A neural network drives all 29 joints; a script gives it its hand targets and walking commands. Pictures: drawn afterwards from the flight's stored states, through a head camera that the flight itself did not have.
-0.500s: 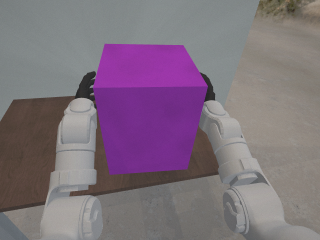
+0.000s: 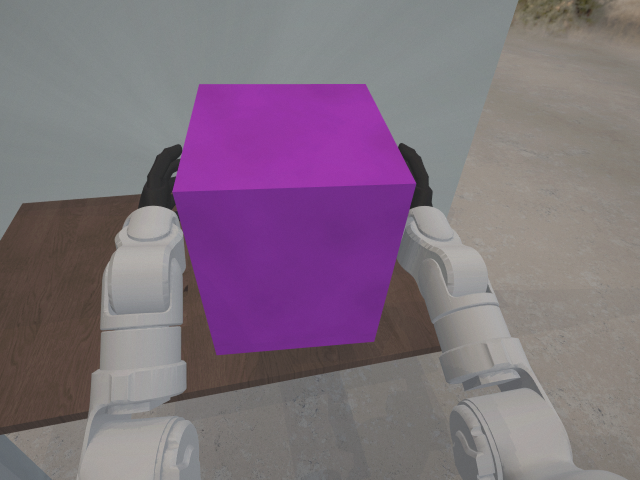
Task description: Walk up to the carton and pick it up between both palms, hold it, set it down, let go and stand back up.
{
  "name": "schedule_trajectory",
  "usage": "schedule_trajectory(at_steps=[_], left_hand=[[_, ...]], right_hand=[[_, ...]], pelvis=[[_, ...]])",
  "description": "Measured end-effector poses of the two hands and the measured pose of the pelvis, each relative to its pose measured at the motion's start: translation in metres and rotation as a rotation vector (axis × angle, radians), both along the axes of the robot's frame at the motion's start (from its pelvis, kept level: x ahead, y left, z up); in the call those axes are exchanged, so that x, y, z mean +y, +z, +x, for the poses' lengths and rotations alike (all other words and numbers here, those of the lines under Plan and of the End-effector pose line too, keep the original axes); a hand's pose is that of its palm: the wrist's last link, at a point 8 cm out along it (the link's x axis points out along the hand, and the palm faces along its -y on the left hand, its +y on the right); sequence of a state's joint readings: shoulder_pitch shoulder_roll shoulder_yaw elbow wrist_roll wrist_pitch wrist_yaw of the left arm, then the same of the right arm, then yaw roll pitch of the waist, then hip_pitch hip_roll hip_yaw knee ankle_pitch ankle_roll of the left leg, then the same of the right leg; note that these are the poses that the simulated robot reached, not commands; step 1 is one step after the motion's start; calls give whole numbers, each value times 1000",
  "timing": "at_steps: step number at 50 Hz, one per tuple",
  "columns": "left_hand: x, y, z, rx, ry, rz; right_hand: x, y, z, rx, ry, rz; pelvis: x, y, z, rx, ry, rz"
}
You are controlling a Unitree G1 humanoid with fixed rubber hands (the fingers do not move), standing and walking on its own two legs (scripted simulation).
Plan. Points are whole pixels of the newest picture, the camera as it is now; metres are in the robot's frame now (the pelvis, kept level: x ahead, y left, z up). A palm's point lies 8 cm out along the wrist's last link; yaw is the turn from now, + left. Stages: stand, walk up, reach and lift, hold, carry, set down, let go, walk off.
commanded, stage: hold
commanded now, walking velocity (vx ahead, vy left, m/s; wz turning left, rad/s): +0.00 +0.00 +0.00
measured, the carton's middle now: (291, 219) +0.38 +0.01 +0.19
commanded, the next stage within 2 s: none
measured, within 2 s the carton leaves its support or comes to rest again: neither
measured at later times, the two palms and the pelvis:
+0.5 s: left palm (154, 214) +0.35 +0.16 +0.22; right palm (410, 211) +0.36 -0.13 +0.21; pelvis -0.01 +0.00 +0.00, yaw +0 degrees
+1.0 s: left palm (162, 215) +0.36 +0.15 +0.21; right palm (411, 209) +0.37 -0.14 +0.21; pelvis +0.00 +0.00 +0.00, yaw +0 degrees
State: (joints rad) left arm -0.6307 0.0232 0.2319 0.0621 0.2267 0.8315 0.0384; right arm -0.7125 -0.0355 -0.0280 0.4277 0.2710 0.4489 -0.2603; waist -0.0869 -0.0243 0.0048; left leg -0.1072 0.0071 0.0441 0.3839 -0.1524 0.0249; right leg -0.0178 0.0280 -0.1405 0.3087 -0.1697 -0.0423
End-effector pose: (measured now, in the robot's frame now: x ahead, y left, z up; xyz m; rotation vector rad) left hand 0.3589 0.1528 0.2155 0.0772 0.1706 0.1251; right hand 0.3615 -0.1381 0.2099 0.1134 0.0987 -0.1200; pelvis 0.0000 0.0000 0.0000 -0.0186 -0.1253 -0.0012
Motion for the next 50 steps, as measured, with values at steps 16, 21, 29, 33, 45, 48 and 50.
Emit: schedule_trajectory(at_steps=[16, 21, 29, 33, 45, 48, 50], left_hand=[[1, 2, -8, 17, -3, -16], [4, 2, -7, 32, 5, -11], [3, 3, -5, 25, 5, -6], [1, 2, -4, 24, 2, -17], [-3, -5, 7, 44, -1, -5], [-2, -5, 6, 27, -1, -13], [-1, -5, 5, 20, -2, -23]], right_hand=[[1, 3, -9, 16, -6, -13], [4, 3, -7, 29, 2, -16], [4, 3, -5, 21, 4, -24], [1, 3, -5, 20, -1, -23], [-3, -5, 6, 40, 0, -32], [-2, -3, 5, 22, 0, -35], [-1, -2, 4, 15, -1, -39]], pelvis=[[2, 0, -10, -19, -18, 4], [1, 0, -13, -10, -11, 5], [-1, 0, -15, 3, -4, 4], [-1, 0, -14, 3, -4, 4], [-3, 0, -8, 19, -6, 6], [-3, 0, -5, 18, -5, 4], [-3, 0, -3, 13, -5, 4]])
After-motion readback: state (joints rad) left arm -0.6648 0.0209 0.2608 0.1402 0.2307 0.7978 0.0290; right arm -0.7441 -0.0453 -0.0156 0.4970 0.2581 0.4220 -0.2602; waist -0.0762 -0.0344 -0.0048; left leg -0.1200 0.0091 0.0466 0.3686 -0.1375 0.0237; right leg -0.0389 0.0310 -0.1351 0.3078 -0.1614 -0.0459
